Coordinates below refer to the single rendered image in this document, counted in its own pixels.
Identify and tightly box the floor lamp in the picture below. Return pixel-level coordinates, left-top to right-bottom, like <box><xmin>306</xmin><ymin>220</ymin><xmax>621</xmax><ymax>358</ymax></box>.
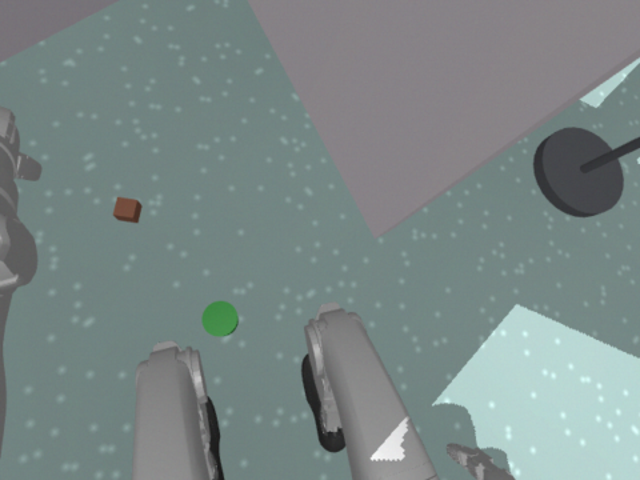
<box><xmin>533</xmin><ymin>127</ymin><xmax>640</xmax><ymax>217</ymax></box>

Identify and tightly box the left robot hand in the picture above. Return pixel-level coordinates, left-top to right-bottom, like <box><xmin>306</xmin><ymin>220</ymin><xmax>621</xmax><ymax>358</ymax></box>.
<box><xmin>15</xmin><ymin>152</ymin><xmax>42</xmax><ymax>181</ymax></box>

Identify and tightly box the left robot arm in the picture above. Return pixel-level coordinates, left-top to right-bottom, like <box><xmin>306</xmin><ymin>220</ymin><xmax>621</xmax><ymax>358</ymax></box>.
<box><xmin>0</xmin><ymin>106</ymin><xmax>38</xmax><ymax>457</ymax></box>

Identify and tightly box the right robot hand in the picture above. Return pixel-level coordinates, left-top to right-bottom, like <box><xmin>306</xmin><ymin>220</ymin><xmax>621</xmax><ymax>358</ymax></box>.
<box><xmin>446</xmin><ymin>443</ymin><xmax>516</xmax><ymax>480</ymax></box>

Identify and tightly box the right robot foot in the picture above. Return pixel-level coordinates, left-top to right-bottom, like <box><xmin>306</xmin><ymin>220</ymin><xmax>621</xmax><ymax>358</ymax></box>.
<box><xmin>302</xmin><ymin>354</ymin><xmax>346</xmax><ymax>452</ymax></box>

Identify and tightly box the left robot foot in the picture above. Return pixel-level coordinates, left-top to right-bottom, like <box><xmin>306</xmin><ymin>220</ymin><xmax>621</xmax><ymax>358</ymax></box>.
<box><xmin>205</xmin><ymin>397</ymin><xmax>224</xmax><ymax>480</ymax></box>

